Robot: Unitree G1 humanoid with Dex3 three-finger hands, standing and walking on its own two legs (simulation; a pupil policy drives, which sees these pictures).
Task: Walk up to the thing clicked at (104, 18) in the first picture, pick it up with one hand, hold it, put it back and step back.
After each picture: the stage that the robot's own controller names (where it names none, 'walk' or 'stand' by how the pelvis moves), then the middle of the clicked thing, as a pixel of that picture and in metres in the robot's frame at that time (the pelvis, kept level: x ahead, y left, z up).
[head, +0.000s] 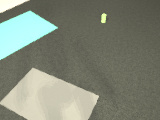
stand; (103, 18) +2.01 -0.32 -0.72
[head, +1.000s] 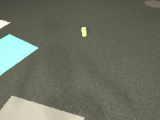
walk; (84, 31) +1.88 +0.10 -0.68
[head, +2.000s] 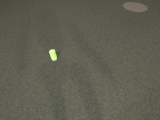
walk; (53, 55) +1.25 +0.41 -0.71
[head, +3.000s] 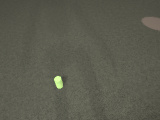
walk; (58, 82) +0.86 +0.31 -0.71
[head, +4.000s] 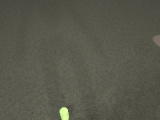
walk; (64, 114) +0.55 +0.19 -0.71
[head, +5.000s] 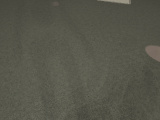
stand; out of the picture +0.40 +0.21 -0.71
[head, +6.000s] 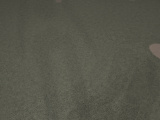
stand; out of the picture +0.37 +0.20 -0.72
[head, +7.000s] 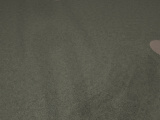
stand; out of the picture +0.37 +0.20 -0.72
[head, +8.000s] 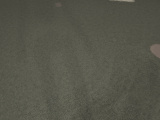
stand; out of the picture +0.37 +0.20 -0.73
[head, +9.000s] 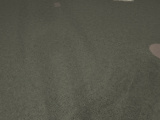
stand; out of the picture +0.36 +0.21 -0.73
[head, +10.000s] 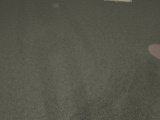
stand; out of the picture +0.35 +0.22 -0.73
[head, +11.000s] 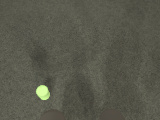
go down; (43, 92) +0.41 +0.21 -0.50
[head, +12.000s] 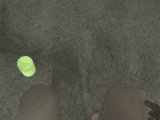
go down; (27, 66) +0.44 +0.25 -0.32
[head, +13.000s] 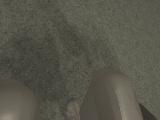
close in; out of the picture +0.42 +0.28 -0.24
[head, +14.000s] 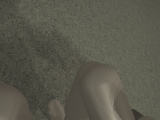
close; out of the picture +0.41 +0.30 -0.22
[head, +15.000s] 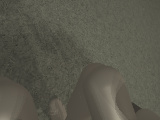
lift; out of the picture +0.39 +0.29 -0.22
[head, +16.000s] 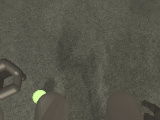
close; (41, 98) +0.32 +0.22 -0.39
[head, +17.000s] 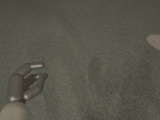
close; out of the picture +0.26 +0.19 -0.67
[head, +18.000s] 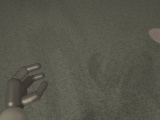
hold; out of the picture +0.26 +0.20 -0.67
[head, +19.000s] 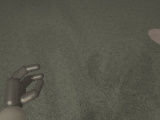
stand; out of the picture +0.27 +0.20 -0.67
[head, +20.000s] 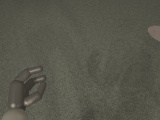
stand; out of the picture +0.27 +0.20 -0.67
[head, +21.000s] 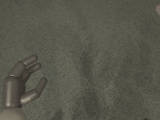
stand; out of the picture +0.29 +0.20 -0.57
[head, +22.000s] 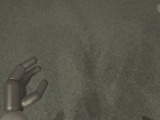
stand; out of the picture +0.29 +0.20 -0.57
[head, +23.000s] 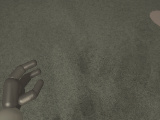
stand; out of the picture +0.28 +0.20 -0.61
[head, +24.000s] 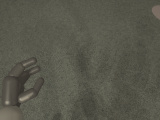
stand; out of the picture +0.28 +0.20 -0.59
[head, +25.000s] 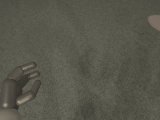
stand; out of the picture +0.28 +0.20 -0.63
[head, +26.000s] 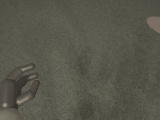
stand; out of the picture +0.27 +0.20 -0.62
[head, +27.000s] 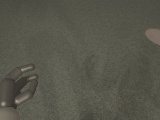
stand; out of the picture +0.27 +0.20 -0.66
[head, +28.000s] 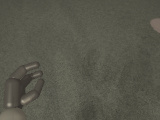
stand; out of the picture +0.27 +0.20 -0.62
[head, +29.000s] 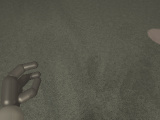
stand; out of the picture +0.27 +0.20 -0.64
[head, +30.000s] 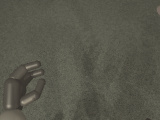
stand; out of the picture +0.28 +0.21 -0.58
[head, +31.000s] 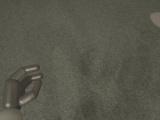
stand; out of the picture +0.28 +0.20 -0.61
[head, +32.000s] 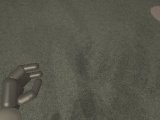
close; out of the picture +0.29 +0.20 -0.58
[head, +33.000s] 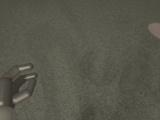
stand; out of the picture +0.27 +0.20 -0.65
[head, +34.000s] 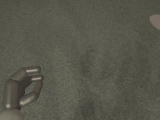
stand; out of the picture +0.27 +0.20 -0.62
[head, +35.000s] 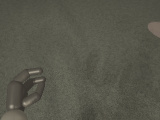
stand; out of the picture +0.27 +0.20 -0.64
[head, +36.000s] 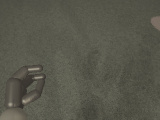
stand; out of the picture +0.28 +0.20 -0.61
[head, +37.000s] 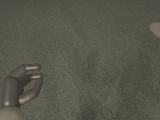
stand; out of the picture +0.28 +0.20 -0.63
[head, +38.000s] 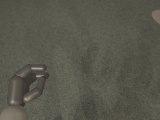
close; out of the picture +0.28 +0.20 -0.60
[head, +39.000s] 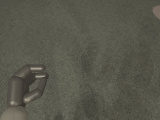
close; out of the picture +0.28 +0.20 -0.59
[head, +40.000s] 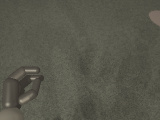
close; out of the picture +0.28 +0.20 -0.61
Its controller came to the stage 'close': yes
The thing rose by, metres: 0.05
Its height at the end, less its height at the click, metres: +0.00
